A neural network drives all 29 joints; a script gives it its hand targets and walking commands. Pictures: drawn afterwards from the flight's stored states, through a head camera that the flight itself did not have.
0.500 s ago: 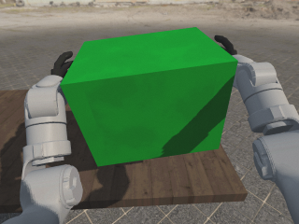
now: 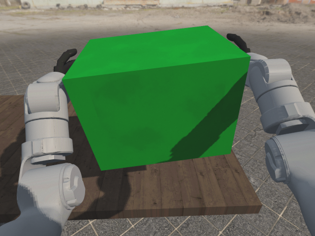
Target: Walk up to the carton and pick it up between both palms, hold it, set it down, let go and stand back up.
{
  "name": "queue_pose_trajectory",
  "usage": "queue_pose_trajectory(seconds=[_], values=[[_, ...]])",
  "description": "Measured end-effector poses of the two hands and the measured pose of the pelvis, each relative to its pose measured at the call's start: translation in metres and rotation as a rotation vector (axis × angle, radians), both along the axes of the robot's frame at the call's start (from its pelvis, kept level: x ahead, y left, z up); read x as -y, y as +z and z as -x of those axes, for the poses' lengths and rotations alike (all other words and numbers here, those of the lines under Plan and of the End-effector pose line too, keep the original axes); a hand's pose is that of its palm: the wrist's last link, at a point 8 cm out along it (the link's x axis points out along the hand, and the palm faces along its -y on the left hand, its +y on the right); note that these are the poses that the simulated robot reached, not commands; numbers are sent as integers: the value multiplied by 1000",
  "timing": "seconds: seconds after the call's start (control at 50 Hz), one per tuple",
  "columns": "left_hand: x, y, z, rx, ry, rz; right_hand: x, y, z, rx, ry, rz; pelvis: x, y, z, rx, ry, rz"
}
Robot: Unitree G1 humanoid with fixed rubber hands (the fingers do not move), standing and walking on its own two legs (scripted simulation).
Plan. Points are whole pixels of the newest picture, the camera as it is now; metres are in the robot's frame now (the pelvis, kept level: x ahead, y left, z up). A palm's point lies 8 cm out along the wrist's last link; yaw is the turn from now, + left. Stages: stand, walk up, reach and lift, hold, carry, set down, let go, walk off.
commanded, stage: hold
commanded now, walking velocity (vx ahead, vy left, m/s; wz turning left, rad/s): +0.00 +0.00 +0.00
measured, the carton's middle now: (157, 94) +0.37 -0.01 +0.28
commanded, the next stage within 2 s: set down in 0.68 s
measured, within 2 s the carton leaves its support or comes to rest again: neither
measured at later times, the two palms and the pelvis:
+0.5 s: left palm (66, 83) +0.37 +0.19 +0.31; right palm (241, 68) +0.36 -0.21 +0.34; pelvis +0.00 +0.00 +0.00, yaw +0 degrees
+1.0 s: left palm (58, 64) +0.38 +0.20 +0.35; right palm (240, 53) +0.36 -0.20 +0.37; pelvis +0.01 +0.00 +0.00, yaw +1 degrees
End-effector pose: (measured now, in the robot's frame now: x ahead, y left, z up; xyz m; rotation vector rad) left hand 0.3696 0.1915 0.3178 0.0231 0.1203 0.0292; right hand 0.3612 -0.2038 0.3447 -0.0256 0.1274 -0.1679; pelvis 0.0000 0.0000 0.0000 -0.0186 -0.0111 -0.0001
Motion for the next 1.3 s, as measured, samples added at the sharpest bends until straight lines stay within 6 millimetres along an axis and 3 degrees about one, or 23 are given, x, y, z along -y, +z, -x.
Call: queue_pose_trajectory(seconds=[0.36,0.7,1.0,1.12,1.3], values=[[5,-12,2,-4,5,-6,5,-14,1,-3,4,0,0,0,0,15,0,0],[2,0,-2,1,-2,-6,2,-1,-2,0,-3,-11,0,0,2,-8,5,-1],[-7,35,-9,166,-18,-8,-5,24,-2,173,-6,-5,-2,0,-7,60,11,-8],[-13,21,-16,154,-30,-4,-11,10,-8,163,-7,17,-5,0,-8,82,8,-9],[-12,-12,-29,122,-34,-12,-10,-31,-18,135,-10,14,-10,0,-5,80,12,-8]])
